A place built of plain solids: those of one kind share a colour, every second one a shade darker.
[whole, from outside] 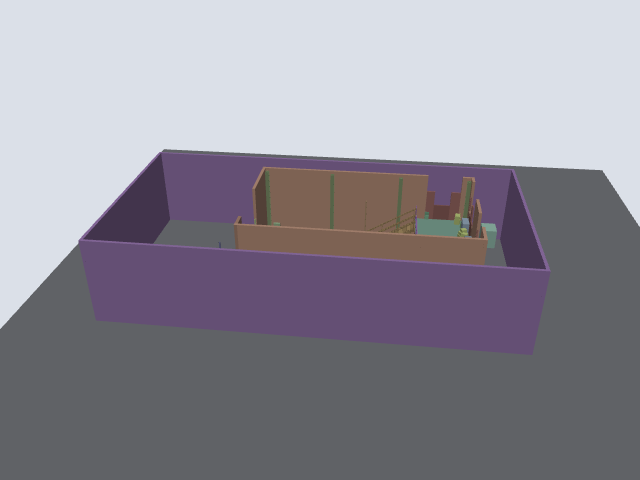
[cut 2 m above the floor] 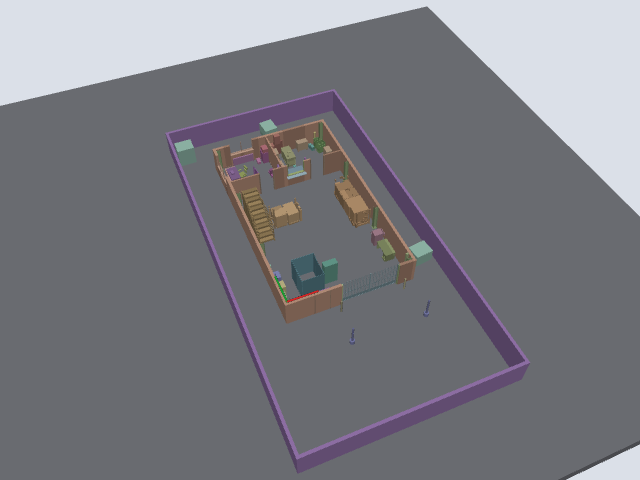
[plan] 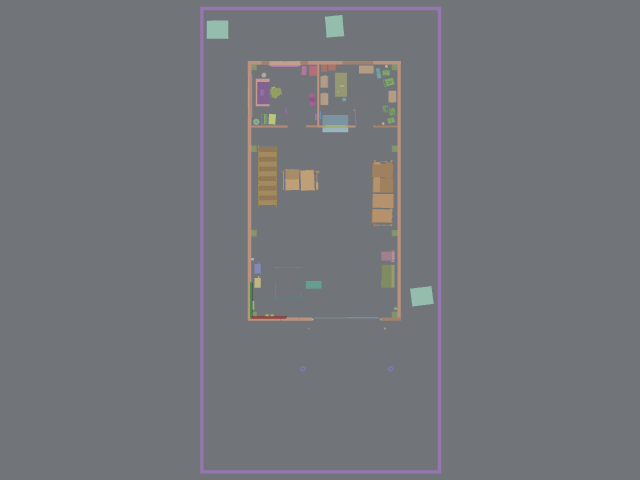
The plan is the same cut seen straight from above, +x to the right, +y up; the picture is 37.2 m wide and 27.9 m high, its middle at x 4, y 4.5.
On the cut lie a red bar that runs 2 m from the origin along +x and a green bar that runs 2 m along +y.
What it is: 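A works' own stores building on a factory's ground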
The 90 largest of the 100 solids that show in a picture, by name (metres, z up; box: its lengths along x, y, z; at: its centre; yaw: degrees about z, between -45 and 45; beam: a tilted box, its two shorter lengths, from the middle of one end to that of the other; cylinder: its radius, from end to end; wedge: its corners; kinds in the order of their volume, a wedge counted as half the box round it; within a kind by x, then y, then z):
{
 "yard_bound_1": {"box": [0.2, 27.13, 5.95], "at": [-2.87, 4.49, 2.93]},
 "yard_bound_2": {"box": [14.01, 0.2, 5.95], "at": [4.04, -8.98, 2.93]},
 "yard_bound_3": {"box": [14.01, 0.2, 5.95], "at": [4.04, 17.96, 2.93]},
 "yard_bound_4": {"box": [0.2, 27.13, 5.95], "at": [10.95, 4.49, 2.93]},
 "wall_1": {"box": [0.2, 11.3, 6.35], "at": [-0.1, 5.45, 3.12]},
 "wall_2": {"box": [0.2, 0.61, 6.35], "at": [-0.1, 11.4, 3.12]},
 "wall_3": {"box": [0.2, 0.81, 6.35], "at": [-0.1, 14.5, 3.12]},
 "wall_4": {"box": [0.81, 0.2, 6.35], "at": [0.2, 14.8, 3.12]},
 "wall_5": {"box": [0.46, 0.2, 4.1], "at": [0.82, 14.8, 2.0]},
 "wall_6": {"box": [2.1, 0.06, 2.87], "at": [1.05, 11.07, 1.39]},
 "wall_7": {"box": [3.76, 0.2, 6.35], "at": [1.68, -0.1, 3.12]},
 "wall_8": {"box": [0.46, 0.2, 4.1], "at": [3.08, 14.8, 2.0]},
 "wall_9": {"box": [0.77, 0.06, 2.87], "at": [3.58, 11.07, 1.39]},
 "wall_10": {"box": [0.61, 0.2, 6.35], "at": [3.6, 14.8, 3.12]},
 "wall_11": {"box": [0.06, 3.6, 2.75], "at": [3.87, 12.9, 1.32]},
 "wall_12": {"box": [0.06, 3.6, 2.75], "at": [3.93, 12.9, 1.32]},
 "wall_13": {"box": [0.42, 0.06, 2.87], "at": [4.04, 11.07, 1.39]},
 "wall_14": {"box": [1.41, 0.2, 6.35], "at": [4.6, 14.8, 3.12]},
 "wall_15": {"box": [1.31, 0.06, 1.05], "at": [4.9, 11.07, 0.47]},
 "wall_16": {"box": [0.52, 0.06, 2.87], "at": [5.8, 11.07, 1.39]},
 "wall_17": {"box": [1.81, 0.2, 4.1], "at": [6.2, 14.8, 2.0]},
 "wall_18": {"box": [1.36, 0.06, 2.87], "at": [7.82, 11.07, 1.39]},
 "wall_19": {"box": [1.61, 0.2, 6.35], "at": [7.9, 14.8, 3.12]},
 "wall_20": {"box": [1.16, 0.2, 6.35], "at": [8.12, -0.1, 3.12]},
 "wall_21": {"box": [0.2, 11.3, 6.35], "at": [8.6, 5.45, 3.12]},
 "wall_22": {"box": [0.2, 3.8, 6.35], "at": [8.6, 13.0, 3.12]},
 "raised_floor_deck_1": {"box": [8.56, 3.72, 0.2], "at": [4.25, 12.87, 2.8]},
 "rack1w_high_1": {"box": [0.37, 1.76, 0.92], "at": [7.3, 8.16, 0.56], "yaw": -0.6},
 "rack1w_high_2": {"box": [1.12, 0.72, 1.12], "at": [7.61, 5.9, 0.72], "yaw": -1.8},
 "rack1w_high_3": {"box": [1.11, 0.74, 0.92], "at": [7.63, 8.51, 0.56], "yaw": -0.6},
 "rack1w_high_4": {"box": [1.22, 0.81, 1.13], "at": [7.66, 6.77, 0.51], "yaw": -0.6},
 "rack1w_high_5": {"box": [1.2, 0.82, 1.03], "at": [7.66, 7.68, 0.46], "yaw": -0.6},
 "rack1w_high_6": {"box": [0.35, 1.76, 0.91], "at": [7.99, 8.14, 0.56], "yaw": -0.6},
 "beyond_pallets_1": {"box": [1.26, 1.06, 1.47], "at": [-1.95, 16.73, 0.73], "yaw": 0.4},
 "beyond_pallets_2": {"box": [1.01, 1.21, 0.73], "at": [4.84, 16.93, 0.7], "yaw": 5.7},
 "beyond_pallets_3": {"box": [1.25, 1.05, 0.94], "at": [9.92, 1.23, 0.46], "yaw": 7.1},
 "rack1n_high_1": {"box": [0.77, 1.18, 0.98], "at": [2.38, 8.0, 0.44], "yaw": 1.0},
 "rack1n_high_2": {"box": [0.8, 0.62, 1.07], "at": [2.39, 7.71, 0.64], "yaw": 1.0},
 "rack1n_high_3": {"box": [0.78, 1.13, 0.84], "at": [3.27, 7.97, 0.56], "yaw": 2.3},
 "rack1n_high_4": {"box": [0.13, 0.43, 1.18], "at": [3.83, 7.62, 0.54]},
 "roll_cab_1": {"box": [0.42, 0.66, 0.45], "at": [4.23, 13.69, 1.0]},
 "roll_cab_2": {"box": [0.46, 0.68, 0.7], "at": [4.25, 12.69, 0.46]},
 "roll_cab_3": {"box": [0.85, 0.46, 0.73], "at": [6.69, 14.41, 0.48]},
 "roll_cab_4": {"box": [0.46, 0.68, 0.68], "at": [8.21, 12.84, 0.45]},
 "wall_over_deck_1": {"box": [0.1, 1.27, 2.22], "at": [-0.06, 11.64, 3.99]},
 "wall_over_deck_2": {"box": [0.1, 1.26, 1.16], "at": [-0.06, 12.85, 3.46]},
 "wall_over_deck_3": {"box": [0.1, 1.31, 2.22], "at": [-0.06, 14.07, 3.99]},
 "wall_over_deck_4": {"box": [0.36, 0.1, 2.22], "at": [1.95, 14.76, 3.99]},
 "cupboard_steel_1": {"box": [0.92, 0.45, 1.88], "at": [3.62, 1.89, 0.89]},
 "stair_openriser_grating_1": {"box": [1.1, 0.3, 0.22], "at": [0.95, 6.68, 0.06]},
 "stair_openriser_grating_2": {"box": [1.1, 0.3, 0.18], "at": [0.95, 6.96, 0.25]},
 "stair_openriser_grating_3": {"box": [1.1, 0.3, 0.18], "at": [0.95, 7.24, 0.42]},
 "stair_openriser_grating_4": {"box": [1.1, 0.3, 0.18], "at": [0.95, 7.52, 0.59]},
 "stair_openriser_grating_5": {"box": [1.1, 0.3, 0.18], "at": [0.95, 7.8, 0.77]},
 "stair_openriser_grating_6": {"box": [1.1, 0.3, 0.18], "at": [0.95, 8.08, 0.94]},
 "stair_openriser_grating_7": {"box": [1.1, 0.3, 0.18], "at": [0.95, 8.36, 1.11]},
 "stair_openriser_grating_8": {"box": [1.1, 0.3, 0.18], "at": [0.95, 8.64, 1.28]},
 "stair_openriser_grating_9": {"box": [1.1, 0.3, 0.18], "at": [0.95, 8.92, 1.45]},
 "stair_openriser_grating_10": {"box": [1.1, 0.3, 0.18], "at": [0.95, 9.2, 1.62]},
 "stair_openriser_grating_11": {"box": [1.1, 0.3, 0.18], "at": [0.95, 9.48, 1.79]},
 "stair_openriser_grating_12": {"box": [1.1, 0.3, 0.18], "at": [0.95, 9.76, 1.96]},
 "cupboard_steel_low_1": {"box": [0.92, 0.45, 1.05], "at": [1.9, 14.41, 3.38]},
 "wheelie_bin_1": {"box": [0.62, 0.51, 1.12], "at": [7.88, 3.56, 0.51]},
 "filing_mid_1": {"box": [0.47, 0.62, 1.05], "at": [3.58, 14.34, 0.48]},
 "boiler_1": {"box": [0.34, 0.42, 0.41], "at": [4.24, 14.49, 1.02]},
 "boiler_2": {"box": [0.44, 0.35, 0.78], "at": [4.7, 14.52, 1.63]},
 "boiler_3": {"box": [0.72, 0.11, 1.29], "at": [4.82, 14.64, 0.59]},
 "mesh_cage_1": {"box": [0.025, 0.84, 1.9], "at": [1.4, 1.55, 1.03]},
 "mesh_cage_2": {"box": [0.025, 0.84, 1.9], "at": [1.4, 2.45, 1.03]},
 "mesh_cage_3": {"box": [1.44, 0.025, 1.9], "at": [2.15, 1.1, 1.03]},
 "mesh_cage_4": {"box": [1.44, 0.025, 1.9], "at": [2.15, 2.9, 1.03]},
 "mesh_cage_5": {"box": [0.025, 1.17, 1.81], "at": [2.9, 2.02, 1.0]},
 "desk_works_1": {"box": [0.75, 1.35, 0.032], "at": [7.96, 2.4, 0.73]},
 "desk_works_2": {"box": [0.68, 0.4, 0.61], "at": [7.97, 1.94, 0.41]},
 "desk_works_3": {"box": [0.19, 1.31, 0.24], "at": [8.25, 2.4, 0.62]},
 "charger_1": {"box": [0.36, 0.56, 0.98], "at": [0.37, 2.83, 0.59]},
 "truck_charger_1": {"box": [0.36, 0.56, 0.98], "at": [0.37, 2.01, 0.59]},
 "packing_desk_1": {"box": [0.7, 1.4, 0.14], "at": [5.22, 13.53, 0.85]},
 "desk_load_drowned_1": {"box": [0.72, 1.3, 0.12], "at": [0.71, 13.04, 0.79]},
 "steel_column_1": {"box": [0.014, 0.26, 6.15], "at": [0.26, 0.14, 3.02]},
 "steel_column_2": {"box": [0.014, 0.26, 6.15], "at": [0.26, 4.9, 3.02]},
 "steel_column_3": {"box": [0.014, 0.26, 6.15], "at": [0.26, 9.8, 3.02]},
 "steel_column_4": {"box": [0.014, 0.26, 6.15], "at": [0.26, 14.56, 3.02]},
 "steel_column_5": {"box": [0.014, 0.26, 6.15], "at": [8.24, 4.9, 3.02]},
 "carton_1": {"box": [0.4, 0.6, 0.45], "at": [1.22, 11.52, 0.17], "yaw": -4.3},
 "radiator_1": {"box": [1.62, 0.1, 0.66], "at": [1.95, 14.61, 0.44]},
 "desk_frame_1": {"box": [0.8, 1.6, 0.07], "at": [0.66, 13.07, 0.69]},
 "cab_top_1": {"box": [0.43, 0.54, 0.32], "at": [3.61, 14.33, 1.17]},
 "box_cardboard_1": {"box": [0.28, 0.51, 0.26], "at": [3.07, 14.35, 0.08], "yaw": -4.0},
 "hatch_counter_1": {"box": [1.5, 0.6, 0.04], "at": [4.9, 11.46, 0.94]}
}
